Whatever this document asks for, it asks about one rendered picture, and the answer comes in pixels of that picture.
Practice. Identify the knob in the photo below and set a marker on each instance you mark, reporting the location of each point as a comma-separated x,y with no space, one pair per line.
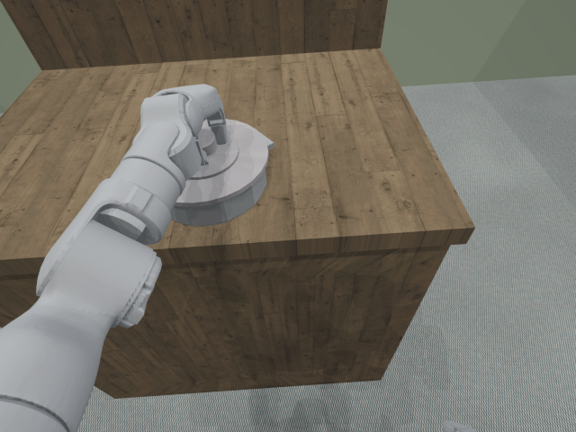
209,143

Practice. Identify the table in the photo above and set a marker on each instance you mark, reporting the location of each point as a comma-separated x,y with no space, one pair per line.
318,282

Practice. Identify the left robot hand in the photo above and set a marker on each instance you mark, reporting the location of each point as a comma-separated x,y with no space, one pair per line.
212,110

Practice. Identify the lid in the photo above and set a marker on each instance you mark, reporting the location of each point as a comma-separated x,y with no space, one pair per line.
233,167

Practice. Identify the left robot upper arm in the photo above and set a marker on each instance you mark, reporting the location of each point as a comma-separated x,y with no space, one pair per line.
50,355

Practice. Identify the left robot forearm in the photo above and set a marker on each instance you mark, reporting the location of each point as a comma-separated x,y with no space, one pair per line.
137,199

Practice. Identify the pot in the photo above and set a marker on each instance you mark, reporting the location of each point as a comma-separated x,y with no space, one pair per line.
222,211

